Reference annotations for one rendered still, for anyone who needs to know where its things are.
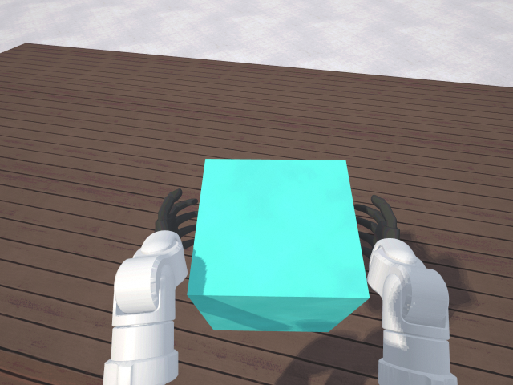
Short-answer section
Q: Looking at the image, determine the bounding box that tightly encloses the robot right forearm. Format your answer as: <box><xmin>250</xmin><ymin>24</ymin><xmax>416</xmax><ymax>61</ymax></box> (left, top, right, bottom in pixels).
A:
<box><xmin>367</xmin><ymin>238</ymin><xmax>458</xmax><ymax>385</ymax></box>

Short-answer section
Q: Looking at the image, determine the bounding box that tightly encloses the left robot hand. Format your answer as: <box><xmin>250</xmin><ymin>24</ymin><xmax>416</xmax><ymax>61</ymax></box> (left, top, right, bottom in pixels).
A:
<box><xmin>154</xmin><ymin>188</ymin><xmax>198</xmax><ymax>250</ymax></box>

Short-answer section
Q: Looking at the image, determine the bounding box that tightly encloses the right robot hand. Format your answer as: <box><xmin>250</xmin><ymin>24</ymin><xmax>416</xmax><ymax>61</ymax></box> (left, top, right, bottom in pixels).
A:
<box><xmin>353</xmin><ymin>195</ymin><xmax>400</xmax><ymax>259</ymax></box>

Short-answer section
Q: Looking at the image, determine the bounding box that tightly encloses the carton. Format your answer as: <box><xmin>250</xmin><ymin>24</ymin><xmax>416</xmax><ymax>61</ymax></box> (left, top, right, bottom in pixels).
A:
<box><xmin>187</xmin><ymin>159</ymin><xmax>370</xmax><ymax>332</ymax></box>

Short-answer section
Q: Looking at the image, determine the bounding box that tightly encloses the robot left forearm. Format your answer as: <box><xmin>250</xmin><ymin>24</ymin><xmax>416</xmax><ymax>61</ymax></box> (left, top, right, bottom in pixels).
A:
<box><xmin>103</xmin><ymin>230</ymin><xmax>188</xmax><ymax>385</ymax></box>

